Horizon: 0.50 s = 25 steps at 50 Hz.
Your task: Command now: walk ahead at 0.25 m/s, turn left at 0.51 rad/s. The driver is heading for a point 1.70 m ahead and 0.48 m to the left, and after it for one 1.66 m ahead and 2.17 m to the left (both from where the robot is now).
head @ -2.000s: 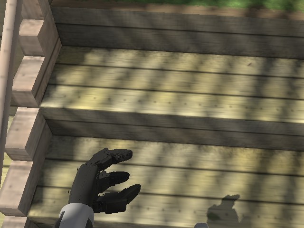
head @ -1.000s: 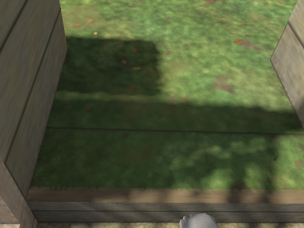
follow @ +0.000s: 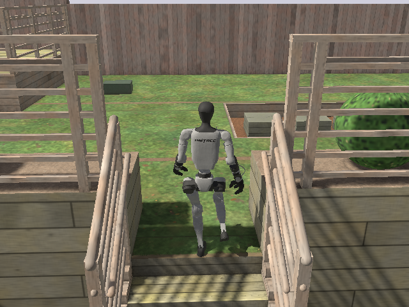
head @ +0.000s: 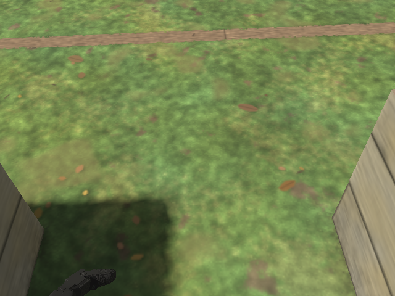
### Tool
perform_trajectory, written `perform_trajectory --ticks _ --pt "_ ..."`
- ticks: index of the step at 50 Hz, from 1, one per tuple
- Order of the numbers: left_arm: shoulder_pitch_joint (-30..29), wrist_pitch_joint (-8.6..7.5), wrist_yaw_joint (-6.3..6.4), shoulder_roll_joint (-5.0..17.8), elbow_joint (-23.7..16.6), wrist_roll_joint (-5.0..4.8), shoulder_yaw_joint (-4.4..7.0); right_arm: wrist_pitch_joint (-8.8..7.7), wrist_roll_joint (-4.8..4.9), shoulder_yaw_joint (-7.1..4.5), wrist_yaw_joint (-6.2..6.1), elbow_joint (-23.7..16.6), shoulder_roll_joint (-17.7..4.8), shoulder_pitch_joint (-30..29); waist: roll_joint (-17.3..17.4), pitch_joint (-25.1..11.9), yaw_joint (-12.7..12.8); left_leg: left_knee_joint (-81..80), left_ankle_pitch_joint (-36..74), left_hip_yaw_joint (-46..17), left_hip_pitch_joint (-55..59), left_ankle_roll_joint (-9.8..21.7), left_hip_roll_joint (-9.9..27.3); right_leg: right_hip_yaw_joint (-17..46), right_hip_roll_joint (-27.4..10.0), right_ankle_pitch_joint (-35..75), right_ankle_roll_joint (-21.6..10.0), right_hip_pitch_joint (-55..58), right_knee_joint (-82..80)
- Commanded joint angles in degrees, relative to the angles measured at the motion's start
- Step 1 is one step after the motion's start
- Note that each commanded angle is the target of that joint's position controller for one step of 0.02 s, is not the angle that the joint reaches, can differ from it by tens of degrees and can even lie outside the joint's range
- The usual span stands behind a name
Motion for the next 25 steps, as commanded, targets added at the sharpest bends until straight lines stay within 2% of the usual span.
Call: perform_trajectory --ticks 1,2,3,4,6,7,8,9,10,11,12,13,14,15,16,17,18,19,20,21,22,23,24,25 --pt "5.30 1.32 -0.38 3.95 -1.26 0.36 -0.27 -2.95 0.77 0.08 0.51 -4.38 -1.63 -3.32 -4.00 4.30 3.52 -23.20 3.40 -18.88 -4.58 3.76 7.71 -4.74 -3.75 5.28 1.47 3.26 -19.82" --pt "2.18 1.04 -0.86 5.24 -0.99 -0.55 0.05 -2.62 0.83 -0.58 0.34 -5.88 -2.93 -0.83 -2.77 1.90 0.89 -25.04 15.27 -21.06 1.39 3.15 10.35 -6.98 -3.82 2.59 2.92 3.36 -26.43" --pt "-2.21 0.73 -0.83 5.47 -2.57 -0.09 0.14 -3.06 -0.17 -1.60 0.17 -5.78 -5.25 1.93 -1.10 0.24 -1.13 -26.17 23.26 -24.70 7.01 3.12 13.36 -5.57 -4.46 5.25 3.61 0.94 -28.36" --pt "-2.69 0.34 -1.20 5.45 -2.20 -0.44 -0.10 -3.09 -0.05 -2.06 0.00 -6.30 -5.94 3.54 2.97 -2.83 -2.98 -26.70 24.08 -24.93 14.76 3.59 14.56 -5.45 -4.86 4.72 3.79 -0.82 -33.17" --pt "-7.40 -0.49 -1.93 5.30 -2.54 -0.69 -0.41 -2.96 0.18 -2.91 0.08 -6.76 -6.38 6.79 5.10 -4.05 -6.63 -27.86 18.96 -25.96 23.20 3.51 15.03 -5.01 -4.66 6.02 3.59 -2.27 -41.93" --pt "-9.11 -0.52 -2.40 5.16 -2.71 -0.50 -0.38 -3.38 -0.46 -2.43 0.75 -6.71 -5.90 8.17 5.93 -4.01 -7.74 -28.19 12.01 -26.62 24.88 4.12 15.10 -7.05 -3.70 6.15 3.25 -2.27 -44.79" --pt "-10.94 -0.71 -2.66 4.90 -2.94 -0.54 -0.76 -3.36 -0.59 -2.65 0.80 -6.94 -5.88 9.02 6.49 -3.26 -8.37 -29.66 6.45 -28.76 25.69 4.53 15.30 -6.44 -2.73 4.46 3.10 -1.87 -48.22" --pt "-12.31 -0.74 -3.19 4.66 -3.11 -0.78 -0.94 -3.03 -0.68 -2.83 0.95 -6.77 -5.88 10.34 7.25 -2.94 -8.78 -29.85 6.71 -29.82 27.09 4.79 15.35 -5.65 -2.05 4.36 3.35 -0.50 -50.49" --pt "-11.57 -1.27 -4.31 4.58 -2.05 -1.69 -0.92 -3.07 -0.30 -2.91 1.03 -6.89 -6.44 9.05 8.50 -2.65 -8.31 -29.15 9.47 -27.80 27.80 4.59 15.50 -6.81 -1.55 3.68 3.75 2.47 -55.07" --pt "-12.27 -1.54 -4.77 5.15 -2.08 -1.69 -0.88 -3.06 -0.17 -2.90 1.08 -7.22 -6.86 8.37 9.60 -2.16 -8.49 -28.94 12.83 -27.15 25.69 4.15 14.76 -7.74 -1.30 2.61 4.21 6.87 -58.03" --pt "-12.27 -1.97 -4.65 6.36 -2.83 -1.65 -0.71 -2.84 -0.80 -3.19 1.54 -7.67 -7.80 7.24 10.36 -1.68 -7.75 -27.51 15.29 -26.74 23.38 4.01 14.03 -8.01 -0.38 1.63 3.82 10.88 -60.72" --pt "-11.96 -2.22 -4.49 6.82 -2.69 -1.67 -0.52 -2.87 -0.94 -3.53 1.75 -8.19 -9.15 5.43 9.11 -2.01 -6.21 -26.68 18.48 -26.83 20.22 2.88 14.46 -8.10 0.71 1.70 3.85 17.06 -64.13" --pt "-9.61 -2.78 -3.32 6.97 -1.77 -2.46 -0.11 -3.13 -0.48 -3.10 2.42 -8.76 -7.89 4.77 7.28 -2.12 -3.65 -24.59 23.39 -27.78 16.55 2.09 14.90 -6.85 1.77 1.98 3.47 24.25 -66.01" --pt "-3.78 -3.43 -2.57 8.74 -0.56 -2.57 0.48 -3.48 0.27 -3.22 3.22 -9.67 -8.50 2.85 6.81 -4.86 -0.26 -20.43 27.64 -27.61 15.17 0.47 14.29 -5.96 2.34 2.16 2.34 32.55 -70.64" --pt "3.73 -4.42 -2.09 12.05 0.39 -1.42 1.42 -3.96 1.39 -2.83 3.63 -10.00 -7.11 3.17 4.72 -8.22 2.96 -11.76 27.23 -25.49 11.96 -2.33 11.85 -1.63 -2.56 4.36 -0.15 42.82 -72.65" --pt "11.97 -4.68 -1.26 17.34 0.43 -0.16 3.25 -4.13 2.35 -1.75 3.83 -11.44 -3.81 2.81 -4.21 -14.72 6.59 2.34 15.03 -17.28 5.58 -4.54 9.51 9.73 -16.86 -10.78 -3.58 52.83 -75.99" --pt "11.60 -4.16 -1.20 19.27 0.39 -0.67 3.43 -2.92 2.25 -0.89 3.24 -11.62 -1.14 9.14 -14.24 -17.33 2.61 15.26 -12.85 -8.97 -9.59 -6.47 3.45 26.85 -27.68 -8.17 -8.75 62.81 -77.78" --pt "12.32 -3.17 -1.43 16.30 1.70 -2.25 3.85 -1.66 -0.45 -1.82 2.32 -10.08 -5.18 11.08 -13.53 -13.47 2.22 25.41 -11.05 -5.74 -15.46 -6.12 7.17 33.88 -27.45 -5.63 -11.93 57.14 -78.08" --pt "10.70 -3.34 -1.38 10.53 1.62 -3.22 2.52 -0.77 -1.95 -1.86 2.37 -10.11 -5.40 6.07 -6.68 -7.79 2.97 27.19 -5.31 -6.41 -17.02 -6.06 9.44 24.98 -22.28 -4.67 -10.49 52.66 -78.19" --pt "8.67 -3.64 -1.60 7.67 2.46 -2.93 1.54 -0.46 -1.63 -1.88 2.93 -10.54 -4.81 2.63 -5.82 -4.08 2.45 25.18 -1.55 -6.74 -16.88 -6.70 10.37 16.19 -18.68 -1.86 -8.58 48.16 -79.78" --pt "9.10 -3.69 -1.11 8.64 2.86 -1.99 1.78 0.32 -1.60 -1.73 3.19 -11.25 -4.52 1.43 -7.43 -0.87 1.77 24.79 -0.42 -6.26 -16.21 -7.98 11.19 11.76 -17.34 0.74 -6.92 45.30 -81.68" --pt "9.37 -4.08 -0.55 8.74 3.50 -2.26 1.64 0.96 -1.70 -1.66 3.86 -11.36 -4.65 1.56 -9.11 1.19 0.64 23.97 1.01 -6.98 -14.77 -8.79 11.66 8.93 -16.07 3.53 -6.18 42.03 -83.30" --pt "9.36 -4.51 -0.52 9.23 4.34 -2.13 1.92 1.45 -0.95 -1.26 4.63 -11.58 -4.01 1.71 -9.49 0.28 0.10 24.49 1.41 -7.36 -14.65 -9.03 11.29 7.31 -15.33 3.92 -6.31 42.46 -84.04" --pt "8.73 -4.50 -0.49 8.39 4.62 -2.72 1.58 2.04 -1.42 -1.49 4.96 -11.10 -4.61 3.03 -9.32 0.42 -0.94 23.57 1.99 -8.45 -14.10 -9.12 10.93 5.72 -15.23 6.52 -6.23 40.94 -84.39"
Keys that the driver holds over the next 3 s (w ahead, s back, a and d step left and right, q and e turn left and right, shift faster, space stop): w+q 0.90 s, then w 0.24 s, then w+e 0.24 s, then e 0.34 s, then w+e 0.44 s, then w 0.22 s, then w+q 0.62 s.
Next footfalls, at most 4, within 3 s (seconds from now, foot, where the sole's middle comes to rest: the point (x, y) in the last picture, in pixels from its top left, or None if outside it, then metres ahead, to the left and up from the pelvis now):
0.34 right None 0.30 -0.18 -0.73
0.80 left None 0.48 0.12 -0.73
1.32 right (174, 208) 0.83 0.14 -0.73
1.88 left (119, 184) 0.94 0.37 -0.73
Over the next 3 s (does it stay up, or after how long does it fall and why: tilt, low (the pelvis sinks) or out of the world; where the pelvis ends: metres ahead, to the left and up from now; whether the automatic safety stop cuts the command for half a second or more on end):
stays up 1.36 0.27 0.02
